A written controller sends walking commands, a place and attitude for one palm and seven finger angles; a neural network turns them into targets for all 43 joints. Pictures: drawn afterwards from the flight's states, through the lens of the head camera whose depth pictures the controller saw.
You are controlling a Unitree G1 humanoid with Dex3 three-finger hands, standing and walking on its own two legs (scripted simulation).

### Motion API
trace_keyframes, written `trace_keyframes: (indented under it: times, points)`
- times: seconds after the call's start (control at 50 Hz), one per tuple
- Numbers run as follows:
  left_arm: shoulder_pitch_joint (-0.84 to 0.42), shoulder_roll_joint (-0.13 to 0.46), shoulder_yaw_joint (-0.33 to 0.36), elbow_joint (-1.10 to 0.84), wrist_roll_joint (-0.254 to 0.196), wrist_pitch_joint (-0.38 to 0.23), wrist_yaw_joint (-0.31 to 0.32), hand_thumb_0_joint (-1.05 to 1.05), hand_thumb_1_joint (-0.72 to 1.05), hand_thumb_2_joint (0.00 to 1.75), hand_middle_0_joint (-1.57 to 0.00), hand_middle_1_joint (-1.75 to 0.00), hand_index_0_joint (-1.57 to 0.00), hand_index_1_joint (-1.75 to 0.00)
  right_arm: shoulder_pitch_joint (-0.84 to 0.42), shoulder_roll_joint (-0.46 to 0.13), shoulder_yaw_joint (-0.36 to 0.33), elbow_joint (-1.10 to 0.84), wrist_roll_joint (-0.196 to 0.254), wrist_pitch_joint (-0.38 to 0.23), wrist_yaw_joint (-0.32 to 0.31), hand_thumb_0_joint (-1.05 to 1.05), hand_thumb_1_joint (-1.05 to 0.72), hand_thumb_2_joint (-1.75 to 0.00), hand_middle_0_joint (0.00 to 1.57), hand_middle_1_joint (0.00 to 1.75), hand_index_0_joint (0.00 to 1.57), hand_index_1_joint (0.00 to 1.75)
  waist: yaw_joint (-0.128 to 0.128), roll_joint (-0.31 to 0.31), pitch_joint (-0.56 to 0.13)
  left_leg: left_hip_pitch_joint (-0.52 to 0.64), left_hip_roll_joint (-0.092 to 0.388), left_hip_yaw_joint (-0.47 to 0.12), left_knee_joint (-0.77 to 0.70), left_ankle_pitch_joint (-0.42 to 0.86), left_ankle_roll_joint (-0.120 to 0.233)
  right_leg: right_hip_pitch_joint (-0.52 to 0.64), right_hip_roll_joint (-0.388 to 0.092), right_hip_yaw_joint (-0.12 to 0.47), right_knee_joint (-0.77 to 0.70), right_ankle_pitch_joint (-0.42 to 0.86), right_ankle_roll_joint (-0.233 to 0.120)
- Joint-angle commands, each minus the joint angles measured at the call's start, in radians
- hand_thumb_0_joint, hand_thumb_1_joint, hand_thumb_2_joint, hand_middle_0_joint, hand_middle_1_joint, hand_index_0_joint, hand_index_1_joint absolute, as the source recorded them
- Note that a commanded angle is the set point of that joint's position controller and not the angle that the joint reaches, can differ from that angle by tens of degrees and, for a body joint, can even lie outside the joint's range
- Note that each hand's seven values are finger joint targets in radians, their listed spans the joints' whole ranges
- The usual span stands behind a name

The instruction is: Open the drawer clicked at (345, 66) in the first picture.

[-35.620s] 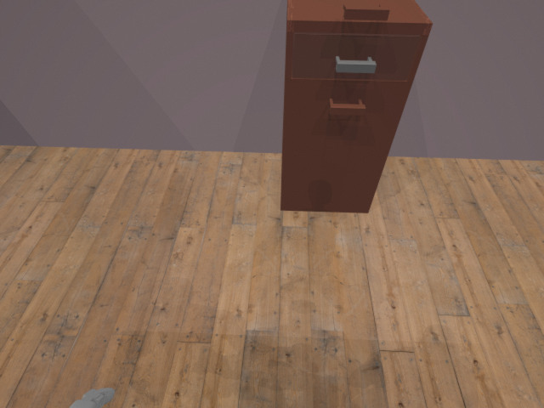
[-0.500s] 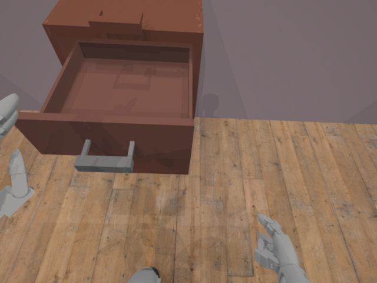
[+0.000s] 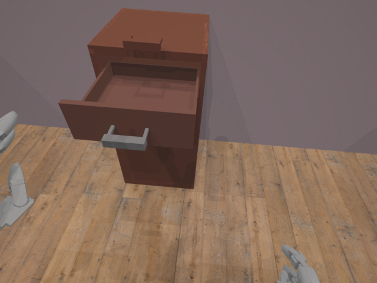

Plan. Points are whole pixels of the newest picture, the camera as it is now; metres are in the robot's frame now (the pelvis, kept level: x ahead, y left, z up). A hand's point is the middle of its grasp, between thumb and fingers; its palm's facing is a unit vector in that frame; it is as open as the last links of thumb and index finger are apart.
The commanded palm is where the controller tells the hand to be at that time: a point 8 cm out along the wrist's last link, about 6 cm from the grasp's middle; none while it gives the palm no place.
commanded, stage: stop stepping back and stand still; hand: left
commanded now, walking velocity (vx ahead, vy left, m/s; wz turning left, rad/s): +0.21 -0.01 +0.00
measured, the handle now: (126, 136) +0.50 +0.21 +0.01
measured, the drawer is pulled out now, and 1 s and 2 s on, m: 0.30 0.30 0.30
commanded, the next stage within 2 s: let the arm hang, fingers relaxed in 0.62 s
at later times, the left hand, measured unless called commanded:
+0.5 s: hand (21, 222) +0.15 +0.23 +0.19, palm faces +0.40 -0.77 -0.50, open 7.4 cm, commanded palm +0.09 +0.27 +0.20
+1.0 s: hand out of the picture +0.07 +0.13 -0.15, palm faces -0.03 -0.98 -0.18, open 7.4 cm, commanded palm none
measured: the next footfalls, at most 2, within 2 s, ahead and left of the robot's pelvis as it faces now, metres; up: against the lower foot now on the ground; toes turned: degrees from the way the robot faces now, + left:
right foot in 0.48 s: +0.01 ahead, -0.13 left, +0.00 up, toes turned +3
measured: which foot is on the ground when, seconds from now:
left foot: down 0.00-1.00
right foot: down 0.00-0.24, up 0.26-0.46, down 0.48-1.00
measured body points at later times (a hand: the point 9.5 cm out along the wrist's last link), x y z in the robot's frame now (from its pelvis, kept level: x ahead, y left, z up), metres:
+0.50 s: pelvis -0.04 -0.01 +0.00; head -0.03 -0.01 +0.45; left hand +0.13 +0.27 +0.22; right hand +0.10 -0.24 -0.10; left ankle -0.02 +0.11 -0.73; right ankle -0.02 -0.11 -0.73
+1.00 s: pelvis -0.02 -0.03 -0.01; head +0.00 -0.04 +0.44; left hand +0.07 +0.18 -0.13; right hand +0.08 -0.27 -0.14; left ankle -0.01 +0.09 -0.73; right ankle -0.03 -0.13 -0.73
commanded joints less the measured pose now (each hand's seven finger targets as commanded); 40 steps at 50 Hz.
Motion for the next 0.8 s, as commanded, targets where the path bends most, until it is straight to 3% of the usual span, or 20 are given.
trace_keyframes:
  times: [0.0,0.02,0.06,0.14,0.18,0.2,0.22,0.24,0.28,0.34,0.42,0.44,0.46,0.5,0.6,0.66,0.68,0.7,0.74,0.78]
  points:
    - [-0.094,0.121,0.101,0.008,-0.005,-0.051,0.003,0.0,0.9,0.9,-0.2,-0.3,-0.2,-0.3,-0.128,-0.141,-0.055,-0.129,0.009,-0.023,-0.009,0.0,-0.9,-0.9,0.2,0.3,0.2,0.3,-0.011,-0.108,0.079,-0.348,0.026,-0.029,0.073,-0.16,0.071,0.152,-0.141,0.317,-0.286,-0.227,-0.044]
    - [-0.12,0.115,0.088,0.022,-0.001,-0.047,0.0,0.0,0.9,0.9,-0.2,-0.3,-0.2,-0.3,-0.115,-0.135,-0.063,-0.13,0.012,-0.006,-0.012,0.0,-0.9,-0.9,0.2,0.3,0.2,0.3,-0.01,-0.182,0.067,-0.308,-0.02,0.013,0.246,-0.193,0.057,0.039,-0.242,0.478,-0.417,-0.503,-0.082]
    - [-0.119,0.093,0.066,0.033,-0.006,-0.048,-0.009,0.0,0.9,0.9,-0.2,-0.3,-0.2,-0.3,-0.121,-0.133,-0.069,-0.117,0.006,0.018,-0.004,0.0,-0.9,-0.9,0.2,0.3,0.2,0.3,-0.015,-0.129,0.063,-0.31,-0.007,-0.019,0.465,-0.128,0.051,-0.042,-0.301,0.524,-0.444,-0.489,-0.125]
    - [-0.123,0.1,0.041,-0.057,0.009,-0.042,-0.004,0.0,0.9,0.9,-0.2,-0.3,-0.2,-0.3,-0.14,-0.093,-0.026,-0.131,-0.01,0.025,-0.01,0.0,-0.9,-0.9,0.2,0.3,0.2,0.3,-0.022,-0.123,-0.023,-0.058,0.01,0.05,0.158,-0.079,0.066,-0.185,-0.223,0.251,-0.374,-0.451,-0.099]
    - [-0.126,0.118,0.043,-0.175,0.014,-0.051,0.013,0.0,0.9,0.9,-0.2,-0.3,-0.2,-0.3,-0.131,-0.101,-0.021,-0.134,-0.02,0.007,-0.028,0.0,-0.9,-0.9,0.2,0.3,0.2,0.3,-0.025,0.037,-0.032,0.015,-0.005,0.051,-0.095,-0.1,0.073,-0.168,-0.157,0.187,-0.247,-0.449,-0.07]
    - [-0.113,0.122,0.046,-0.231,0.012,-0.062,0.018,0.0,0.9,0.9,-0.2,-0.3,-0.2,-0.3,-0.118,-0.118,-0.025,-0.145,-0.029,-0.008,-0.03,0.0,-0.9,-0.9,0.2,0.3,0.2,0.3,-0.027,0.169,-0.015,-0.01,0.074,-0.119,-0.257,-0.242,0.111,-0.155,-0.076,0.155,-0.07,-0.386,-0.04]
    - [-0.123,0.126,0.061,-0.293,0.017,-0.073,0.027,0.0,0.9,0.9,-0.2,-0.3,-0.2,-0.3,-0.112,-0.128,-0.025,-0.151,-0.032,-0.024,-0.022,0.0,-0.9,-0.9,0.2,0.3,0.2,0.3,-0.019,0.39,-0.004,-0.009,0.252,-0.393,-0.38,-0.374,0.177,-0.227,0.035,0.046,0.214,-0.27,0.005]
    - [-0.132,0.156,0.077,-0.318,0.034,-0.068,0.032,0.0,0.9,0.9,-0.2,-0.3,-0.2,-0.3,-0.118,-0.097,-0.02,-0.157,-0.03,-0.044,-0.016,0.0,-0.9,-0.9,0.2,0.3,0.2,0.3,-0.019,0.357,-0.003,-0.102,0.315,-0.412,-0.381,-0.266,0.234,-0.217,0.048,0.062,0.444,-0.223,0.017]
    - [-0.079,0.171,0.114,-0.267,0.016,-0.066,0.027,0.0,0.9,0.9,-0.2,-0.3,-0.2,-0.3,-0.104,-0.085,-0.024,-0.13,-0.017,-0.07,-0.01,0.0,-0.9,-0.9,0.2,0.3,0.2,0.3,-0.015,0.245,-0.002,-0.106,0.292,-0.366,-0.351,-0.196,0.234,-0.267,0.004,0.105,0.549,-0.18,0.024]
    - [-0.013,0.12,0.1,-0.163,0.009,-0.05,0.026,0.0,0.9,0.9,-0.2,-0.3,-0.2,-0.3,-0.116,-0.092,-0.022,-0.096,-0.01,-0.075,-0.002,0.0,-0.9,-0.9,0.2,0.3,0.2,0.3,0.008,0.259,0.052,-0.171,0.214,-0.164,-0.285,-0.052,0.171,-0.146,-0.03,0.041,0.274,-0.141,0.024]
    - [-0.053,0.104,0.091,-0.035,0.003,-0.048,0.011,0.0,0.9,0.9,-0.2,-0.3,-0.2,-0.3,-0.123,-0.118,-0.026,-0.098,-0.009,-0.047,-0.012,0.0,-0.9,-0.9,0.2,0.3,0.2,0.3,0.001,0.133,0.031,-0.276,0.152,-0.077,-0.121,-0.03,0.11,0.174,0.006,-0.01,-0.145,-0.06,0.028]
    - [-0.062,0.104,0.088,-0.008,0.007,-0.051,0.005,0.0,0.9,0.9,-0.2,-0.3,-0.2,-0.3,-0.119,-0.12,-0.038,-0.098,-0.007,-0.037,-0.013,0.0,-0.9,-0.9,0.2,0.3,0.2,0.3,-0.004,0.013,0.028,-0.307,0.092,-0.031,-0.004,-0.056,0.08,0.207,-0.043,0.091,-0.225,-0.036,0.0]
    - [-0.053,0.106,0.09,0.012,0.002,-0.048,0.002,0.0,0.9,0.9,-0.2,-0.3,-0.2,-0.3,-0.121,-0.115,-0.042,-0.103,-0.006,-0.025,-0.009,0.0,-0.9,-0.9,0.2,0.3,0.2,0.3,-0.012,-0.119,0.019,-0.35,0.023,0.006,0.17,-0.064,0.049,0.181,-0.185,0.34,-0.323,-0.068,-0.062]
    - [-0.139,0.13,0.1,-0.053,-0.004,-0.057,0.007,0.0,0.9,0.9,-0.2,-0.3,-0.2,-0.3,-0.121,-0.116,-0.054,-0.098,-0.005,-0.02,-0.003,0.0,-0.9,-0.9,0.2,0.3,0.2,0.3,-0.01,-0.129,-0.018,-0.33,0.019,-0.005,0.337,-0.098,0.033,0.124,-0.321,0.445,-0.378,-0.159,-0.138]
    - [-0.025,0.123,0.098,-0.193,0.001,-0.06,0.019,0.0,0.9,0.9,-0.2,-0.3,-0.2,-0.3,-0.145,-0.097,-0.036,-0.116,-0.013,-0.004,-0.009,0.0,-0.9,-0.9,0.2,0.3,0.2,0.3,-0.02,-0.022,-0.039,-0.069,0.027,0.016,-0.036,0.079,0.041,0.034,-0.202,0.211,-0.247,-0.025,-0.089]
    - [-0.018,0.151,0.109,-0.299,0.001,-0.076,0.03,0.0,0.9,0.9,-0.2,-0.3,-0.2,-0.3,-0.155,-0.131,-0.043,-0.138,-0.022,-0.021,-0.021,0.0,-0.9,-0.9,0.2,0.3,0.2,0.3,0.007,0.261,-0.052,-0.008,0.188,-0.215,-0.194,0.313,0.091,0.029,-0.031,0.07,-0.022,0.051,0.016]
    - [-0.016,0.158,0.116,-0.305,0.001,-0.079,0.031,0.0,0.9,0.9,-0.2,-0.3,-0.2,-0.3,-0.152,-0.123,-0.039,-0.14,-0.016,-0.032,-0.018,0.0,-0.9,-0.9,0.2,0.3,0.2,0.3,0.02,0.234,-0.07,-0.025,0.202,-0.208,-0.177,0.385,0.101,0.053,-0.014,0.057,-0.015,0.045,0.028]
    - [-0.157,-0.139,-0.315,0.662,0.104,0.116,-0.107,0.0,0.9,0.9,-0.2,-0.3,-0.2,-0.3,-0.135,-0.263,-0.094,0.117,-0.024,-0.06,0.058,0.0,-0.9,-0.9,0.2,0.3,0.2,0.3,-0.076,0.266,0.059,-0.158,0.175,-0.206,-0.067,0.554,0.114,-0.107,-0.045,0.028,0.216,0.059,0.015]
    - [-0.151,-0.158,-0.302,0.702,0.087,0.211,-0.137,0.0,0.9,0.9,-0.2,-0.3,-0.2,-0.3,-0.013,-0.17,-0.066,0.089,-0.037,0.017,0.041,0.0,-0.9,-0.9,0.2,0.3,0.2,0.3,-0.057,0.27,-0.033,-0.06,0.226,-0.21,-0.091,0.748,0.154,-0.169,-0.013,0.093,0.343,-0.276,0.025]
    - [-0.245,-0.171,-0.331,0.768,0.081,0.202,-0.14,0.0,0.9,0.9,-0.2,-0.3,-0.2,-0.3,0.004,-0.164,-0.058,0.076,-0.06,0.033,0.027,0.0,-0.9,-0.9,0.2,0.3,0.2,0.3,-0.045,0.06,-0.106,0.049,0.255,-0.283,-0.031,0.927,0.209,-0.215,-0.01,0.129,0.339,-0.296,0.028]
